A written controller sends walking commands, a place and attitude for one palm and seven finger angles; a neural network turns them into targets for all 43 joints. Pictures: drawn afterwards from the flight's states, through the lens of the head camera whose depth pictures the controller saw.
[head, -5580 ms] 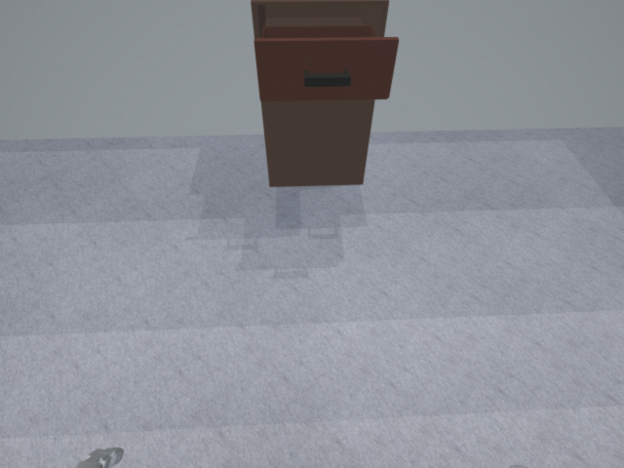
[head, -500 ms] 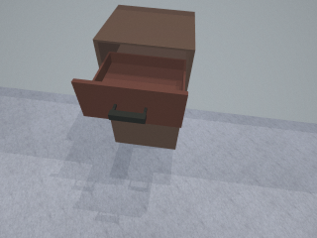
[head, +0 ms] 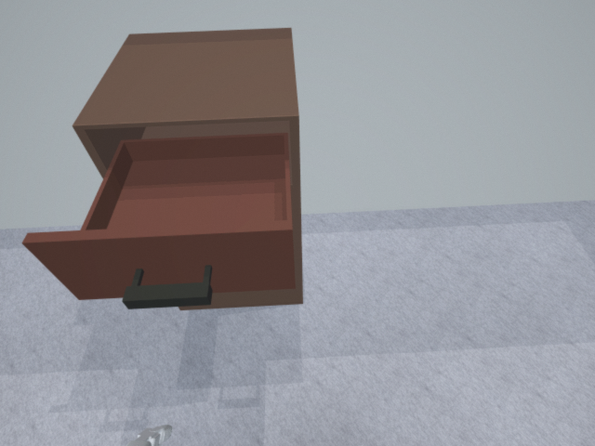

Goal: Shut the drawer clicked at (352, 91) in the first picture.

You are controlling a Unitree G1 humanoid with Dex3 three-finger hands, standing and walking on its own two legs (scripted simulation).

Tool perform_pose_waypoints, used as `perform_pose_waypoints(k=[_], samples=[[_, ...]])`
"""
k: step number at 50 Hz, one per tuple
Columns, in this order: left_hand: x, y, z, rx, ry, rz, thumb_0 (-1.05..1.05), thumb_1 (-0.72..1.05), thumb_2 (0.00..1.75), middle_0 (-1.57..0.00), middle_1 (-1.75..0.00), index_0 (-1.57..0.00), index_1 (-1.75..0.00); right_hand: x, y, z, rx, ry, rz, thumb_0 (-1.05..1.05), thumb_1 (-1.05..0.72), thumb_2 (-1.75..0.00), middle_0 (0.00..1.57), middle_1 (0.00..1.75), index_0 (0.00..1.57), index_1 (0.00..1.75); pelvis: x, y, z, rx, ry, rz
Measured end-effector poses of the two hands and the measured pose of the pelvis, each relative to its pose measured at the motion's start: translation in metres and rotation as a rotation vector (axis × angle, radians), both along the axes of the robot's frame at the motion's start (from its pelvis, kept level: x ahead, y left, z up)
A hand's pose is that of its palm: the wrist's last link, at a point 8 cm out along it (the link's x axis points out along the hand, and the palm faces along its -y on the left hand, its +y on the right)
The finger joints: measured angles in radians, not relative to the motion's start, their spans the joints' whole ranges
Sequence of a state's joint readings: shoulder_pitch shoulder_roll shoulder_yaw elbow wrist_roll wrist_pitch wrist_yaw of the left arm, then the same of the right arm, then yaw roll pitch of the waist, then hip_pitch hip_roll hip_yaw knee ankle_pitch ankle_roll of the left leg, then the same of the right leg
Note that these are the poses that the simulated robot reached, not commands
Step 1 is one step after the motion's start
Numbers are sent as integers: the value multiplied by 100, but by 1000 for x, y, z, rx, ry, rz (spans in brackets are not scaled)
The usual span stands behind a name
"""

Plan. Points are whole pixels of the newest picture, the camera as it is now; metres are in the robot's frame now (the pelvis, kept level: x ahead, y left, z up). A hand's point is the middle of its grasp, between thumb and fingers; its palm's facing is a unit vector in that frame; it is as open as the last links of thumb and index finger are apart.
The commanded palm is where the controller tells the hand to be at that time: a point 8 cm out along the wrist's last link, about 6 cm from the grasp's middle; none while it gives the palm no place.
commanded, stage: come to a stop and stand still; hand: left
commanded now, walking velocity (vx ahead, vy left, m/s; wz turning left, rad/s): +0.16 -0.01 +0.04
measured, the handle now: (171, 283) +0.37 +0.22 -0.04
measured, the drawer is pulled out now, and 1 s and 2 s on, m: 0.29 0.29 0.29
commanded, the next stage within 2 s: look again from close up in 1.72 s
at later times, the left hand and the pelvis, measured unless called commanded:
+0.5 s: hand out of the picture +0.06 +0.18 -0.18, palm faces +0.09 -0.98 -0.18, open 7.3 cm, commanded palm none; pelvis +0.05 +0.01 +0.01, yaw +0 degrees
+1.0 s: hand out of the picture +0.02 +0.11 -0.17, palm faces +0.04 -0.99 -0.16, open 7.4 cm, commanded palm none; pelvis +0.02 -0.05 +0.01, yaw +0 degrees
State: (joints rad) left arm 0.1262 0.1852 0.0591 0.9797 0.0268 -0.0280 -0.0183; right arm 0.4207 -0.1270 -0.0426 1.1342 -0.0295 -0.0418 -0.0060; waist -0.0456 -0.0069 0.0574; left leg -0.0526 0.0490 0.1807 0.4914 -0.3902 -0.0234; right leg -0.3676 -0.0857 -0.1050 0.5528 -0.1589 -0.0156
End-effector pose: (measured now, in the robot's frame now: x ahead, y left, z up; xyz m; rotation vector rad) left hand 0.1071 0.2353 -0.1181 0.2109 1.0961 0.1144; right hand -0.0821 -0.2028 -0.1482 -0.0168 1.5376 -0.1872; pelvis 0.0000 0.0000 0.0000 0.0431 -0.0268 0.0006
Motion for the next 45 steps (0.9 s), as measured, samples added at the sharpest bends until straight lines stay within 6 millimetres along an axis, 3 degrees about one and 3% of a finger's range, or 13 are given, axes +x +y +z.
perform_pose_waypoints(k=[4,9,16,20,25,30,34,37,45], samples=[[7,-19,-3,-12,14,20,0,91,90,-20,-30,-20,-30,24,-16,-3,2,32,11,0,-91,-90,20,30,20,30,19,-12,0,-27,-11,9],[-10,-20,0,3,90,100,-2,95,90,-21,-30,-20,-30,89,-33,8,-36,-67,57,1,-91,-90,19,30,20,30,40,-17,11,-38,-1,18],[-34,-16,-14,-30,216,134,-1,93,90,-20,-30,-20,-30,168,-34,14,-88,-194,113,1,-93,-90,19,30,20,30,56,-8,10,-58,1,6],[-43,-8,-28,-61,257,159,0,92,90,-20,-30,-20,-30,193,-27,19,-122,-240,140,1,-93,-90,19,30,20,30,59,3,5,-57,-11,3],[-52,-2,-28,-62,286,160,0,91,90,-20,-30,-20,-30,210,-15,28,-125,-288,169,0,-92,-90,19,30,20,30,53,7,9,-44,-4,-5],[-63,-1,-21,-35,297,145,0,91,90,-20,-30,-20,-30,214,-12,27,-98,-333,160,0,-92,-90,20,30,21,30,42,2,10,-36,9,-14],[-71,-8,-17,-6,292,127,0,91,90,-20,-30,-20,-30,202,-20,19,-65,-346,135,0,-91,-90,20,30,21,30,31,-9,8,-26,13,-19],[-79,-19,-14,16,274,121,0,91,90,-20,-30,-20,-30,182,-32,9,-42,-326,107,0,-91,-90,20,30,21,30,22,-21,5,-24,4,-15],[-94,-54,-12,-25,270,111,0,91,90,-20,-30,-20,-30,114,-71,8,-78,-194,79,-1,-93,-90,20,30,20,30,15,-40,10,-46,-25,-4]])
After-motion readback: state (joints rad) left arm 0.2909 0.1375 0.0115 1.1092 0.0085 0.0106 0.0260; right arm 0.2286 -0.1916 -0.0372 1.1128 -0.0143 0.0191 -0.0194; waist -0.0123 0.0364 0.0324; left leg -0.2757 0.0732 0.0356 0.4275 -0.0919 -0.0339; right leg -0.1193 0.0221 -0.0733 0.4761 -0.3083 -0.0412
